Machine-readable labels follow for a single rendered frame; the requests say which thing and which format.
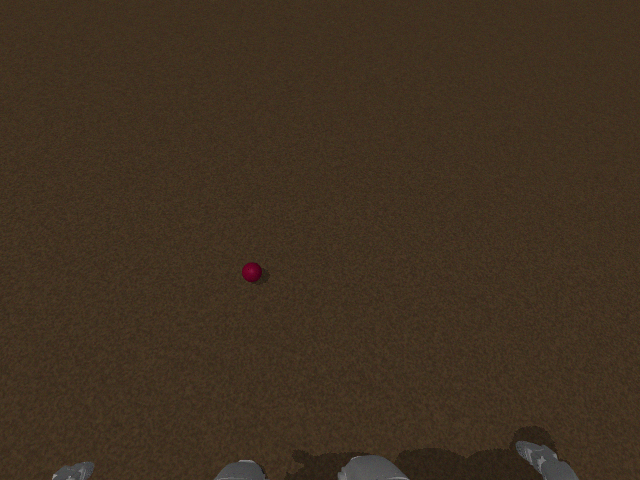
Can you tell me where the left robot hand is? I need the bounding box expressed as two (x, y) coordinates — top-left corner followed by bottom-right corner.
(52, 461), (94, 480)

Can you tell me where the ball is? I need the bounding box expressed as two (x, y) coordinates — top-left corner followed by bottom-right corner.
(242, 262), (262, 282)

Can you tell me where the right robot hand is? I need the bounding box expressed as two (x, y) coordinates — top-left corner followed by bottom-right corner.
(516, 441), (579, 480)

